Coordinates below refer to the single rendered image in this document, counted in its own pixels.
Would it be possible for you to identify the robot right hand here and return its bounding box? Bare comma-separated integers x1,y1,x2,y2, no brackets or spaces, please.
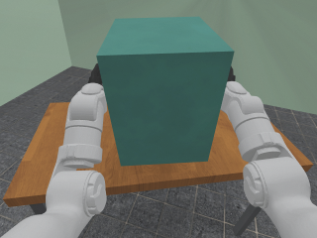
227,67,236,82

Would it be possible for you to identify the right robot forearm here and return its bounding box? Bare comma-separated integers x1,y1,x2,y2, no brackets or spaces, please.
220,81,311,197

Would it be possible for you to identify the robot left hand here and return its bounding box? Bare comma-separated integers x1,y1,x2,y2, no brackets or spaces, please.
88,63,102,85

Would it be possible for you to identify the carton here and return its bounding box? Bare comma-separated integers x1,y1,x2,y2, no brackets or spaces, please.
96,16,235,167

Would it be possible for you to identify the table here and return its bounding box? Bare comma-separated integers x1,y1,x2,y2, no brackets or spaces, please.
3,102,313,236

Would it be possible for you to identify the left robot upper arm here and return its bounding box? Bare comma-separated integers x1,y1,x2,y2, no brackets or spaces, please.
0,170,107,238

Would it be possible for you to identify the left robot forearm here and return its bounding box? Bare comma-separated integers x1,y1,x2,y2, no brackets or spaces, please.
46,82,107,208

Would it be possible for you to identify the right robot upper arm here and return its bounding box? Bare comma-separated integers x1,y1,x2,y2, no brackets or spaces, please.
243,157,317,238

